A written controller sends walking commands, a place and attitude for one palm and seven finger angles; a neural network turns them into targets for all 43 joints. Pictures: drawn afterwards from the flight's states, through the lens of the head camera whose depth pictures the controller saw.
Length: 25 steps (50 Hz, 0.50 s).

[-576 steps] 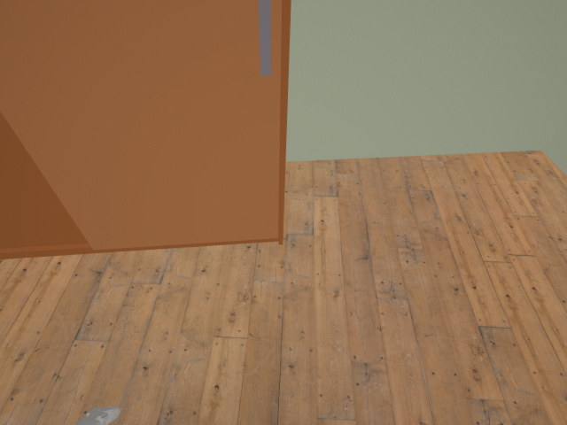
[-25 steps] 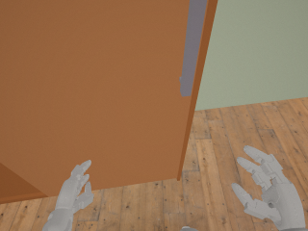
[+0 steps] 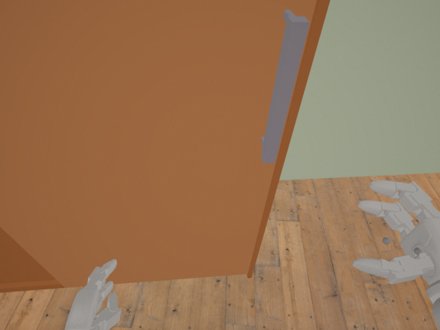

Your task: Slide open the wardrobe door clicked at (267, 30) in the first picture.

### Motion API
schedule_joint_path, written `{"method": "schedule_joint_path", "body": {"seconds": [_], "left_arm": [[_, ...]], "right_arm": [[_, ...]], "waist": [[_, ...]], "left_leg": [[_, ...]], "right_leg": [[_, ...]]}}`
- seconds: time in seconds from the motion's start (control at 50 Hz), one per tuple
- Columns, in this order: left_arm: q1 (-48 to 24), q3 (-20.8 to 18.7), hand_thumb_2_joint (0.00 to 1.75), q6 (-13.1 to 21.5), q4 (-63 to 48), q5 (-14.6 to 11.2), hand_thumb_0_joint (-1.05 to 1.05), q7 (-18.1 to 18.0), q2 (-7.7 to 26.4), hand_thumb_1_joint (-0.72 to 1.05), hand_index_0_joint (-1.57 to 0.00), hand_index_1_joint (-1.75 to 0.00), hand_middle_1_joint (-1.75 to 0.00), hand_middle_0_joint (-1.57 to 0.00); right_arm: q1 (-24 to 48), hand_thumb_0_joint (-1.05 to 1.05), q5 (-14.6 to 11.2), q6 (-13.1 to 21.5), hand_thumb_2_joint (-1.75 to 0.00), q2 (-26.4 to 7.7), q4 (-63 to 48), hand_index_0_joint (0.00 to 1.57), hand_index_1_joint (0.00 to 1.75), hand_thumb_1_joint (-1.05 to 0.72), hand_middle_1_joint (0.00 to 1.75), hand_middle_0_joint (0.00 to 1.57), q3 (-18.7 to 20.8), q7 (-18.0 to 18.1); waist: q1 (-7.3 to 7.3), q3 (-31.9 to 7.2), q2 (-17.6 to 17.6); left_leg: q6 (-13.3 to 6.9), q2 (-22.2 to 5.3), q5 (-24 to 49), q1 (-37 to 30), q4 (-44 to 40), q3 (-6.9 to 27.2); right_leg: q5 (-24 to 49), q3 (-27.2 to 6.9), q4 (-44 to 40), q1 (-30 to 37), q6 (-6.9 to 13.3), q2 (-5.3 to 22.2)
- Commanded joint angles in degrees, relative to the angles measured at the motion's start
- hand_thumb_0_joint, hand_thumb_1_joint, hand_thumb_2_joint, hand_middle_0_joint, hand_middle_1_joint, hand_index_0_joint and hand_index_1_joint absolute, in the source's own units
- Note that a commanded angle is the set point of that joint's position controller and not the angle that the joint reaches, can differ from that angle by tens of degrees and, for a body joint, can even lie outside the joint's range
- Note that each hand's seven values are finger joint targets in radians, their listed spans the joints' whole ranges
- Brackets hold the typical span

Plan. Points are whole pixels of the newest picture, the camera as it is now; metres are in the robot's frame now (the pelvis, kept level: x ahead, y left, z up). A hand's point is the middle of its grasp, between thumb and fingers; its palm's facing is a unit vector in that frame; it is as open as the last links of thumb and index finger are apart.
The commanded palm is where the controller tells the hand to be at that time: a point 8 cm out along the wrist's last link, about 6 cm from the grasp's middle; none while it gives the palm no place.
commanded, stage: raise the hand with hooked fingers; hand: right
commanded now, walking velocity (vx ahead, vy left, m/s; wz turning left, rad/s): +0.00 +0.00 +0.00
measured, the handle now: (276, 96) +0.48 -0.09 +0.21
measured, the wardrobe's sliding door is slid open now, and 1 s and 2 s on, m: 0.00 0.00 0.00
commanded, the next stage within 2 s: move the hooked fingers beside the handle in 1.04 s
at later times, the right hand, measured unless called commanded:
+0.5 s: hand (439, 177) +0.27 -0.27 +0.23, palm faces +0.02 +0.99 -0.16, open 14.0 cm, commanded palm +0.24 -0.31 +0.24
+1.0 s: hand (430, 161) +0.30 -0.27 +0.23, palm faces +0.01 +0.99 -0.15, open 14.0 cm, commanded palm +0.26 -0.31 +0.25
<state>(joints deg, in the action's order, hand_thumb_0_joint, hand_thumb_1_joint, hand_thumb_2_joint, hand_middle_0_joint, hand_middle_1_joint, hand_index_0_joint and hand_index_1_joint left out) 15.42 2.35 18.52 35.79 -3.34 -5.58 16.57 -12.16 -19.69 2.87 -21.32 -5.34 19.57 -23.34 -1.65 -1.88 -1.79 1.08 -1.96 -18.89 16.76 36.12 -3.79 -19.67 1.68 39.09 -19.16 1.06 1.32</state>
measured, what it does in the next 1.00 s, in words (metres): stands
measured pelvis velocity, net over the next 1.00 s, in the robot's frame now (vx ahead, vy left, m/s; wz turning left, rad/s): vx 0.02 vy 0.01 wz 0.00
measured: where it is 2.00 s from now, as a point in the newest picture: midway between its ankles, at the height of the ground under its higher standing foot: outside the picture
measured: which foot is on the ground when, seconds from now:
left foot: down 0.00-1.00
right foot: down 0.00-1.00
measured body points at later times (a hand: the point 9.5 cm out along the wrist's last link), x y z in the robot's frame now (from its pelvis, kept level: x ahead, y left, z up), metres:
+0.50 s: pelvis +0.01 +0.02 +0.01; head -0.01 +0.04 +0.46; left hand +0.21 +0.22 -0.05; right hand +0.26 -0.32 +0.24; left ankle +0.00 +0.13 -0.72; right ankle +0.01 -0.10 -0.72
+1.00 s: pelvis +0.02 +0.01 +0.01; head +0.00 +0.04 +0.46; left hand +0.22 +0.24 -0.05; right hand +0.29 -0.32 +0.24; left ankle +0.00 +0.13 -0.72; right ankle +0.01 -0.10 -0.72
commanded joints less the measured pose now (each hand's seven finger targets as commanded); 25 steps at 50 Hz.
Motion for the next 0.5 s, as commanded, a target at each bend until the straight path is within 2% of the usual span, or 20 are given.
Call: {"method": "schedule_joint_path", "body": {"seconds": [0.0,0.02,0.06,0.12,0.16,0.18,0.24,0.32,0.36,0.4,0.44,0.48], "left_arm": [[-7.8,-1.7,0.90,3.9,-9.9,-0.4,0.00,-0.4,5.6,0.90,-0.20,-0.30,-0.30,-0.20],[-8.0,-1.5,0.90,3.8,-9.8,-0.5,0.00,-0.5,5.6,0.90,-0.20,-0.30,-0.30,-0.20],[-8.2,-1.4,0.90,3.3,-9.7,-0.6,0.00,-0.7,5.7,0.90,-0.20,-0.30,-0.30,-0.20],[-8.8,-0.9,0.90,2.8,-10.1,-0.8,0.00,-0.8,5.4,0.90,-0.20,-0.30,-0.30,-0.20],[-9.1,-0.6,0.90,2.2,-9.8,-0.8,0.00,-0.7,5.5,0.90,-0.20,-0.30,-0.30,-0.20],[-9.3,-0.5,0.90,1.9,-9.8,-1.0,0.00,-0.7,5.6,0.90,-0.20,-0.30,-0.30,-0.20],[-10.2,-0.2,0.90,1.4,-10.0,-1.1,0.00,-0.8,5.3,0.90,-0.20,-0.30,-0.30,-0.20],[-11.0,0.2,0.90,0.6,-9.8,-1.4,0.00,-0.7,5.3,0.90,-0.20,-0.30,-0.30,-0.20],[-11.4,0.3,0.90,0.3,-9.9,-1.4,0.00,-0.5,5.5,0.90,-0.20,-0.30,-0.30,-0.20],[-11.4,0.4,0.90,-0.1,-9.7,-1.7,0.00,-0.4,5.6,0.90,-0.20,-0.30,-0.30,-0.20],[-11.7,0.4,0.90,-0.2,-9.9,-1.9,0.00,-0.4,5.8,0.90,-0.20,-0.30,-0.30,-0.20],[-11.9,0.4,0.90,-0.4,-10.0,-2.0,0.00,-0.3,5.9,0.90,-0.20,-0.30,-0.30,-0.20]], "right_arm": [[14.0,0.00,-2.2,1.0,-0.36,-13.0,-10.8,0.29,1.11,0.36,1.11,0.29,7.7,-0.6],[15.9,0.00,-2.1,0.2,-0.35,-13.6,-10.1,0.29,1.12,0.38,1.12,0.29,7.8,-0.8],[18.4,0.00,-2.0,-1.3,-0.33,-15.2,-9.3,0.29,1.15,0.43,1.15,0.29,8.8,-1.4],[22.3,0.00,-1.9,-3.4,-0.30,-16.5,-9.2,0.30,1.20,0.50,1.20,0.30,9.2,-2.5],[23.1,0.00,-2.3,-4.9,-0.30,-18.0,-6.3,0.30,1.20,0.50,1.20,0.30,10.6,-3.2],[24.9,0.00,-2.3,-5.4,-0.30,-18.2,-6.5,0.30,1.20,0.50,1.20,0.30,10.5,-3.7],[29.3,0.00,-2.4,-6.9,-0.30,-20.7,-6.0,0.30,1.20,0.50,1.20,0.30,12.0,-4.7],[33.8,0.00,-2.5,-8.8,-0.30,-23.4,-3.7,0.30,1.20,0.50,1.20,0.30,13.6,-5.9],[34.5,0.00,-2.5,-9.6,-0.30,-25.3,-3.0,0.30,1.20,0.50,1.20,0.30,14.9,-6.5],[37.2,0.00,-2.4,-10.8,-0.30,-25.8,-0.3,0.30,1.20,0.50,1.20,0.30,14.8,-7.3],[40.4,0.00,-1.9,-11.8,-0.30,-26.7,0.1,0.30,1.20,0.50,1.20,0.30,14.3,-7.8],[42.3,0.00,-1.8,-12.4,-0.30,-28.8,0.2,0.30,1.20,0.50,1.20,0.30,15.4,-8.1]], "waist": [[-1.17,-5.5,-3.3],[-1.07,-4.2,-3.3],[-1.27,-4.1,-5.0],[-1.09,-5.8,-4.1],[-1.37,-4.7,-2.8],[-0.95,-5.0,-2.1],[-1.14,-7.0,-4.1],[-1.14,-7.5,-2.4],[-1.75,-8.3,-2.9],[-1.26,-7.5,-1.8],[-1.19,-7.4,-3.8],[-1.43,-8.3,-3.2]], "left_leg": [[-1.9,2.3,10.8,-1.6,-7.0,-0.9],[-1.9,2.3,9.6,-1.3,-7.5,-0.9],[-2.1,2.3,9.6,-2.1,-8.8,-0.2],[-2.0,2.3,10.7,-3.2,-9.4,-0.4],[-2.0,2.3,11.0,-3.7,-10.6,0.1],[-1.9,2.2,11.5,-4.0,-10.7,0.0],[-1.9,2.0,12.3,-4.6,-11.1,0.2],[-1.9,1.8,14.1,-5.7,-11.9,0.4],[-2.1,1.5,16.2,-7.2,-12.1,1.1],[-1.8,1.3,15.1,-6.2,-12.6,1.1],[-1.9,1.4,14.0,-5.4,-12.5,0.6],[-2.0,1.1,14.8,-6.4,-12.7,1.1]], "right_leg": [[11.4,-3.5,-10.0,6.5,0.0,-0.5],[10.2,-3.7,-10.6,6.4,0.0,-0.5],[10.2,-3.4,-11.1,7.7,0.2,-0.6],[11.0,-3.6,-11.9,9.5,0.3,-0.6],[11.0,-3.5,-12.0,9.5,0.4,-0.7],[11.2,-3.5,-12.3,9.8,0.5,-0.7],[11.8,-3.3,-12.5,11.6,0.6,-1.0],[13.1,-3.2,-12.7,12.3,0.7,-1.2],[14.9,-3.1,-12.1,12.4,0.8,-1.2],[13.5,-3.0,-12.6,12.0,0.8,-1.3],[13.1,-3.2,-13.2,12.9,0.7,-1.4],[13.8,-3.1,-13.0,13.1,0.8,-1.4]]}}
